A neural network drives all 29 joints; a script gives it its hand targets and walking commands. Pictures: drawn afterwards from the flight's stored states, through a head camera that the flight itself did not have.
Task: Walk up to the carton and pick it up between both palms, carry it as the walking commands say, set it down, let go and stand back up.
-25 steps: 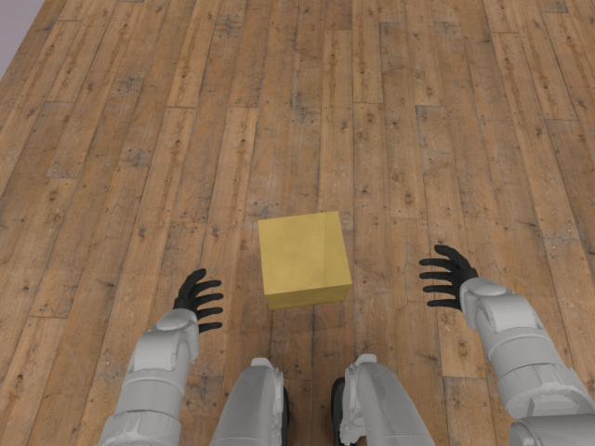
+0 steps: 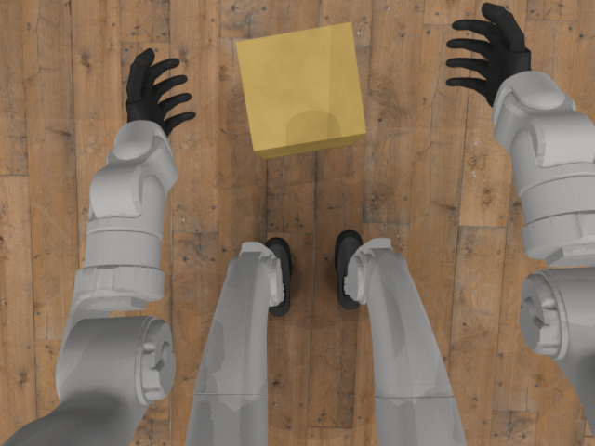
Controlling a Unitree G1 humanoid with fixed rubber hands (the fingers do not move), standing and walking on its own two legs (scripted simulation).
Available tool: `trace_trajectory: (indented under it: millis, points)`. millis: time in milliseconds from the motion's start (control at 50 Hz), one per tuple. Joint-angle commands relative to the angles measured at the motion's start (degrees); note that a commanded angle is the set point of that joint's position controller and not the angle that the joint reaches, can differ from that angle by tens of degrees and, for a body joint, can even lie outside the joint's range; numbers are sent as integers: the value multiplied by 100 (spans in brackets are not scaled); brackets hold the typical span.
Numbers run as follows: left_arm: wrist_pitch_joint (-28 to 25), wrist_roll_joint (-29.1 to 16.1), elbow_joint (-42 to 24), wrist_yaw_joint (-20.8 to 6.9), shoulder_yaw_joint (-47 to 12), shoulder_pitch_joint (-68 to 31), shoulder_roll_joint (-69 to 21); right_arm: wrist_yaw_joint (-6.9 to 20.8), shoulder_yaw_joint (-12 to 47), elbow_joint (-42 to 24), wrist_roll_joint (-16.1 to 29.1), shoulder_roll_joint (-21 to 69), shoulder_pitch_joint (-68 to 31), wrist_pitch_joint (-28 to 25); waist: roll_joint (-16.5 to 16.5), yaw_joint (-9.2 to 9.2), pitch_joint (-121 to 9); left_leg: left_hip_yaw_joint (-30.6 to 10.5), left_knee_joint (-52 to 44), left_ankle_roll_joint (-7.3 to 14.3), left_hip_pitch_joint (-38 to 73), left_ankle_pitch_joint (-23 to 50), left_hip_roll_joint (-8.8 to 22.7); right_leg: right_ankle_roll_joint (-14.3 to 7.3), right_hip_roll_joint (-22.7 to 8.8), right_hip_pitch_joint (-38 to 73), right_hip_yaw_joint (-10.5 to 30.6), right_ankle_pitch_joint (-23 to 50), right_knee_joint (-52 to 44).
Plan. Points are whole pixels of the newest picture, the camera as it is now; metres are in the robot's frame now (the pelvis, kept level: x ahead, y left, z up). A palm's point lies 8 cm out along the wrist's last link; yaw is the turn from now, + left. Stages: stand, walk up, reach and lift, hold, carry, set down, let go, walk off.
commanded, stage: reach and lift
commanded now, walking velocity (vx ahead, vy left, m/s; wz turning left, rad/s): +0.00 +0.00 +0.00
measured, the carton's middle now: (301, 100) +0.57 +0.03 -0.55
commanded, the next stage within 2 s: none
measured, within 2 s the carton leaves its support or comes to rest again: neither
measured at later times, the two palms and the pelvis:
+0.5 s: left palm (162, 70) +0.52 +0.20 -0.17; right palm (475, 31) +0.56 -0.18 -0.18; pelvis +0.01 -0.01 -0.02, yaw +2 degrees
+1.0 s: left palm (201, 109) +0.51 +0.20 -0.33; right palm (429, 80) +0.55 -0.18 -0.33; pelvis -0.02 -0.02 -0.19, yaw +3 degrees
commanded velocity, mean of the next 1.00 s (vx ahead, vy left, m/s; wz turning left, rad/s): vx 0.00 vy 0.00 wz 0.00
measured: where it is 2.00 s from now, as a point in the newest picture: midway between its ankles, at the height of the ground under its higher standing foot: (313, 287)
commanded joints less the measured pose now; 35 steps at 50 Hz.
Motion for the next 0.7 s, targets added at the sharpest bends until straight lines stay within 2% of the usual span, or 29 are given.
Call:
trace_trajectory:
  millis: [0, 40, 80, 100, 160, 200, 260, 320, 360, 380, 420, 480, 560, 600, 640, 660, 680]
  points:
    - [-474, -17, -1707, 23, 174, -2705, 1290, -112, -431, -1497, -15, -1559, -3268, -456, -132, 210, -12601, -433, -472, -262, 3216, 2462, -286, 19, 243, 4288, 504, 2545, -308]
    - [-590, 62, -1336, 5, 253, -3078, 1385, -171, -523, -1097, -48, -1528, -3502, -534, 69, 206, -12306, -435, -502, -299, 3079, 2336, -297, 27, 245, 3903, 452, 2243, -348]
    - [-674, 93, -836, -1, 282, -3214, 1423, -192, -484, -621, -102, -1475, -3587, -600, 78, 205, -12011, -438, -575, -315, 3008, 2220, -285, 41, 251, 3689, 415, 1996, -471]
    - [-711, 116, -637, 6, 315, -3201, 1426, -184, -480, -430, -115, -1465, -3607, -636, 25, 169, -12078, -454, -566, -316, 3072, 2212, -278, 40, 265, 3636, 380, 1945, -469]
    - [-856, 134, -233, 10, 342, -3328, 1469, -185, -242, -52, -70, -1313, -3747, -757, -211, 260, -12055, -385, -575, -282, 2760, 2265, -294, 63, 248, 3887, 411, 2167, -422]
    - [-954, 107, -23, -26, 301, -3434, 1408, -196, -167, 165, -82, -1241, -3882, -839, -397, 218, -11998, -369, -560, -257, 2379, 2265, -309, 70, 221, 4047, 448, 2374, -341]
    - [-1118, 86, 231, -154, 273, -3390, 1322, -238, -215, 283, -185, -1182, -3859, -983, -454, 81, -11947, -372, -499, -227, 2002, 2413, -373, 99, 177, 4203, 472, 2757, -246]
    - [-1287, 68, 65, -256, 273, -3457, 1298, -292, -377, -23, -237, -1254, -3911, -1144, -347, -53, -12357, -430, -353, -208, 2182, 2803, -429, 91, 181, 4227, 460, 3165, -105]
    - [-1378, 74, 196, -284, 251, -3474, 1264, -312, -480, -2, -296, -1300, -3924, -1251, -214, -70, -12253, -496, -194, -198, 2232, 3006, -441, 97, 175, 3800, 428, 3146, 38]
    - [-1419, 105, 255, -281, 290, -3548, 1305, -307, -497, -60, -289, -1304, -4034, -1287, -251, -60, -12228, -518, -96, -183, 2208, 2985, -451, 122, 190, 3590, 402, 3049, 117]
    - [-1507, 143, 401, -260, 282, -3633, 1307, -295, -489, 7, -265, -1281, -4136, -1373, -294, -35, -12069, -560, 107, -173, 1969, 2848, -454, 144, 186, 3206, 397, 2867, 335]
    - [-1584, 99, 39, -163, 249, -3829, 1448, -325, -426, -337, -111, -1317, -4342, -1424, -459, -46, -12675, -555, 476, -171, 1846, 2821, -491, 166, 217, 3292, 391, 3004, 755]
    - [-1534, 29, 151, -87, 215, -3997, 1598, -381, -309, -211, 31, -1383, -4472, -1347, -559, 3, -12539, -525, 980, -153, 1122, 2300, -501, 194, 193, 2873, 415, 2656, 1292]
    - [-1485, 2, 267, -74, 150, -4060, 1654, -408, -202, 56, 110, -1323, -4415, -1267, -476, 36, -12374, -499, 1206, -170, 770, 2019, -493, 196, 187, 2604, 420, 2404, 1531]
    - [-1430, -13, 175, -57, 171, -4138, 1734, -437, -90, 0, 238, -1299, -4442, -1195, -405, 137, -12628, -439, 1484, -178, 648, 1979, -500, 199, 202, 2531, 441, 2352, 1762]
    - [-1401, -37, 124, -40, 128, -4167, 1756, -448, -87, -38, 292, -1348, -4433, -1178, -355, 109, -12635, -444, 1607, -189, 634, 1967, -481, 194, 208, 2362, 417, 2309, 1887]
    - [-1359, -56, 23, -30, 150, -4230, 1807, -466, -6, -94, 357, -1353, -4452, -1124, -317, 163, -12838, -420, 1737, -194, 593, 1954, -476, 181, 211, 2438, 456, 2318, 1974]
